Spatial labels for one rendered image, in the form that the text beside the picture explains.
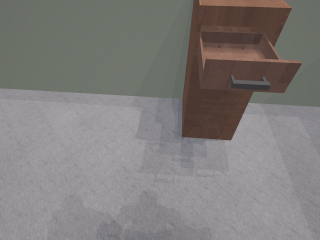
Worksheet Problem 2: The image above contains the drawer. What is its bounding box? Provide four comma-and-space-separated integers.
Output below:
197, 30, 302, 93

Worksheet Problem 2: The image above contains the handle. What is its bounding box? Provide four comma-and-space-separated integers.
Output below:
230, 75, 271, 91

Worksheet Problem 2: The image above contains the cabinet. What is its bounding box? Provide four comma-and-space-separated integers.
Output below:
182, 0, 292, 141

